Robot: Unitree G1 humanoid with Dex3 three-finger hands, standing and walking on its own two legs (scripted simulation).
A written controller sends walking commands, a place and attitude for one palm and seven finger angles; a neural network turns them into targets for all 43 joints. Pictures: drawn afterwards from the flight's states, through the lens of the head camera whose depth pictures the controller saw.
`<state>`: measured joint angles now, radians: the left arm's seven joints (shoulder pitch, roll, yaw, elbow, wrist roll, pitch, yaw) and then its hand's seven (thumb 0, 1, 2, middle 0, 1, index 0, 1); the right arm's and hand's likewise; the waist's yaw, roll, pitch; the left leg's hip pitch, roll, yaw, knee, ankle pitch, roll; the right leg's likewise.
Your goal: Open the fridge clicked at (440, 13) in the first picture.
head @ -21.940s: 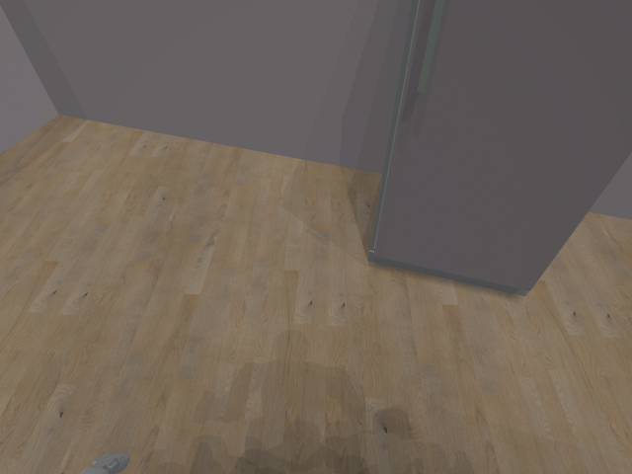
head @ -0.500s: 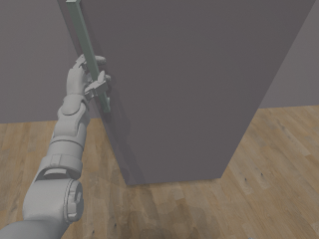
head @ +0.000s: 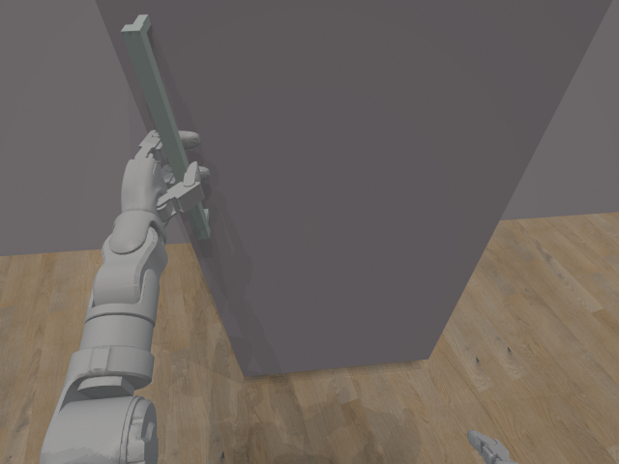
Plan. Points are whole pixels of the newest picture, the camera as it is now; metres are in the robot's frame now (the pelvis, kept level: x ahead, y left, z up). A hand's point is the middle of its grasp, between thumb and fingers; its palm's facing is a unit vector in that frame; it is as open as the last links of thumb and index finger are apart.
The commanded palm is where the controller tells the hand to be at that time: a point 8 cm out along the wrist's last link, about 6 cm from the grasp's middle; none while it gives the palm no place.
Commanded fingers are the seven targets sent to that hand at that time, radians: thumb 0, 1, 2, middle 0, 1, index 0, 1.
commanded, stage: pull the door a little, standing still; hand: left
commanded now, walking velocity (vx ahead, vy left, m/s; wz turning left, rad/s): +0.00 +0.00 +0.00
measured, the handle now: (178, 147) +0.47 +0.19 +0.19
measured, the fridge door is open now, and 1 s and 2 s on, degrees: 1 31 70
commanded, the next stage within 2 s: walk backward, drawing the door open in 0.10 s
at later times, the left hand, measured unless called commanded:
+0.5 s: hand (202, 266) +0.30 +0.12 +0.16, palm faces +0.13 -0.97 -0.22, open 6.4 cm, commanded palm +0.25 +0.17 +0.16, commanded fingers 0.00 0.90 0.90 -0.45 -1.40 -0.45 -1.40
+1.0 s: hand (270, 396) +0.16 +0.04 +0.15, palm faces +0.24 -0.94 -0.25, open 7.2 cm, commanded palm +0.12 +0.08 +0.16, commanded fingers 0.00 0.90 0.90 -0.45 -1.40 -0.45 -1.40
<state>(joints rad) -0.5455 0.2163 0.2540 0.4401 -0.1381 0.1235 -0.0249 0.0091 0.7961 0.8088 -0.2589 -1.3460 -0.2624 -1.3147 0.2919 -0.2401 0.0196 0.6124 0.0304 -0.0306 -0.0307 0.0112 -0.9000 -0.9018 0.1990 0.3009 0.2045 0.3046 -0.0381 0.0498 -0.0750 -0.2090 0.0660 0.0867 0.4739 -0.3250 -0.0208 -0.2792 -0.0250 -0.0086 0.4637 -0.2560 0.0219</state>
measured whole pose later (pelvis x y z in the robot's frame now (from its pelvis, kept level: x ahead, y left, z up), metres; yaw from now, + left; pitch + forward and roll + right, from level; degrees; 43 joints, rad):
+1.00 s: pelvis -0.05 -0.12 -0.01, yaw +21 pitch -3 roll +0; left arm 0.18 0.24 -0.14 -0.52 0.05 -0.02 0.08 -0.07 0.68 0.75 -0.38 -1.32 -0.16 -1.14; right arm 0.18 -0.14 0.04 0.59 -0.05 -0.07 -0.06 0.01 -0.90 -0.90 0.20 0.30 0.20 0.30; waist -0.06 0.01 0.13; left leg -0.30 0.04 -0.01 0.56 -0.20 -0.03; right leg -0.51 0.04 -0.05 1.09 -0.44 0.03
